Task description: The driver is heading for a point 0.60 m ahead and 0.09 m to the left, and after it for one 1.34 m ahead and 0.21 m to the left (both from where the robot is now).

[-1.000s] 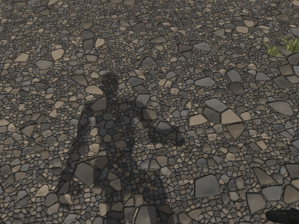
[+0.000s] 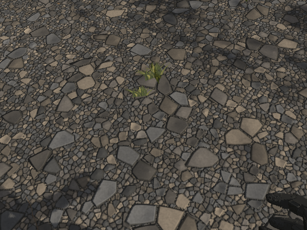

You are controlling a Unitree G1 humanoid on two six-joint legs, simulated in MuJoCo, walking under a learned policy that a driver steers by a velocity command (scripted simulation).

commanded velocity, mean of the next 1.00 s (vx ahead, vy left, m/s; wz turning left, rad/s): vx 0.04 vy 0.00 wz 0.22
